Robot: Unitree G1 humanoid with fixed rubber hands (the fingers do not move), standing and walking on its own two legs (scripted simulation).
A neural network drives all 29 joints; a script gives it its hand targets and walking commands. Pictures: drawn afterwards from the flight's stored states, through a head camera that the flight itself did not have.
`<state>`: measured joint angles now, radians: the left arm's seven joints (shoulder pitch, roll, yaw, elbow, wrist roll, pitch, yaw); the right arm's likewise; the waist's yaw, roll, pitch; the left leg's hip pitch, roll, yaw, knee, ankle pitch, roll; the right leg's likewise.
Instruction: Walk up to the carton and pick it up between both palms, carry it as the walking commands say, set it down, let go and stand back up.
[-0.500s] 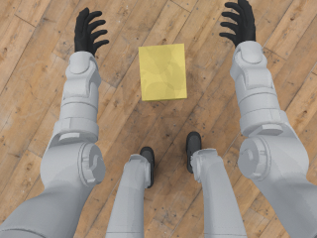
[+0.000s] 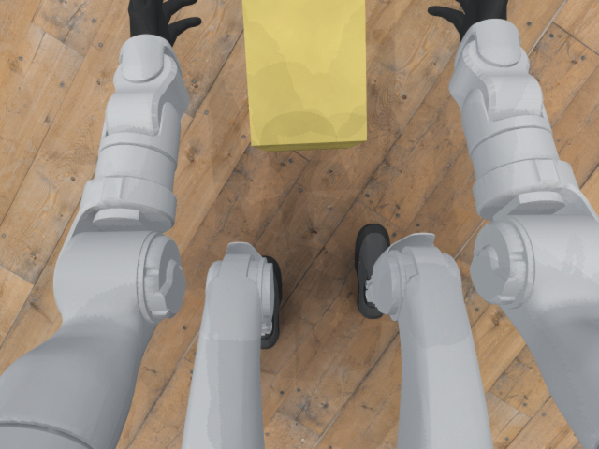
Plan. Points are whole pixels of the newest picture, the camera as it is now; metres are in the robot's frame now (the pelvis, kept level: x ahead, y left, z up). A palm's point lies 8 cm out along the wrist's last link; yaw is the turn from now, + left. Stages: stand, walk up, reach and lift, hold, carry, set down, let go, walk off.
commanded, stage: reach and lift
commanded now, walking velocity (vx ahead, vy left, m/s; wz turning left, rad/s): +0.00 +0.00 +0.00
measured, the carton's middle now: (306, 89) +0.52 +0.01 -0.38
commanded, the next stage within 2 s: none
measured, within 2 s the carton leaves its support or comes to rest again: neither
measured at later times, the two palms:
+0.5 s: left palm (197, 71) +0.53 +0.16 -0.27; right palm (427, 60) +0.53 -0.16 -0.27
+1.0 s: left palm (207, 78) +0.53 +0.16 -0.31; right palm (418, 68) +0.53 -0.16 -0.31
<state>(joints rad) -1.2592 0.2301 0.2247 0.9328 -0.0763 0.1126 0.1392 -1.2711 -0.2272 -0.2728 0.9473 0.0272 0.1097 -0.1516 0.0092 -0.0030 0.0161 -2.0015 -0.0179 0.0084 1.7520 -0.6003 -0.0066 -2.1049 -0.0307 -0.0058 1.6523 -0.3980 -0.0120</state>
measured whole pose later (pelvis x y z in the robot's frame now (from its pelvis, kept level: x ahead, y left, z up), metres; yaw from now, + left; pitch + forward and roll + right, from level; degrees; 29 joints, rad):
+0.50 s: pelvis -0.02 +0.00 -0.10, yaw +0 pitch +41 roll +1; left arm -1.48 0.31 0.11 1.12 -0.17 0.07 0.13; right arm -1.50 -0.32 -0.12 1.16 0.17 0.06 -0.16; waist 0.01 0.00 0.30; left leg -2.17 -0.03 0.01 2.12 -0.67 -0.01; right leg -2.29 -0.04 0.00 2.01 -0.43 -0.02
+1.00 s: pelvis -0.02 +0.01 -0.13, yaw +1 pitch +36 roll +0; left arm -1.53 0.31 0.02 1.13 -0.23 0.06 0.14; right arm -1.56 -0.36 -0.10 1.24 0.24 0.02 -0.13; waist 0.00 0.01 0.42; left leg -2.20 -0.05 0.02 2.25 -0.68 0.01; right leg -2.32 -0.06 0.01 2.12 -0.44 0.00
